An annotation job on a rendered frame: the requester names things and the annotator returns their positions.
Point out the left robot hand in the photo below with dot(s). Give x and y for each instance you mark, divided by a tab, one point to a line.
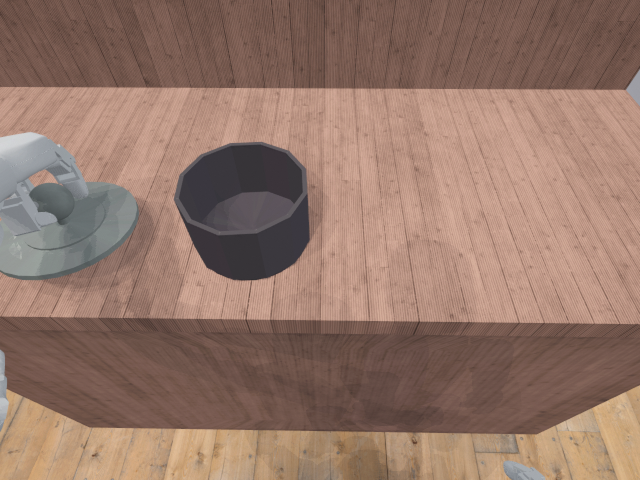
27	154

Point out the pot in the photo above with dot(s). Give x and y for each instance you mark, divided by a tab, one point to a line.
245	207

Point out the lid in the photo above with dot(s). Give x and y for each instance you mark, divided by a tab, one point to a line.
98	225

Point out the knob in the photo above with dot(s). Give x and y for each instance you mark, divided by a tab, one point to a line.
53	198

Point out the table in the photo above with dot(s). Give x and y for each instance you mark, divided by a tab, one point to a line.
473	179

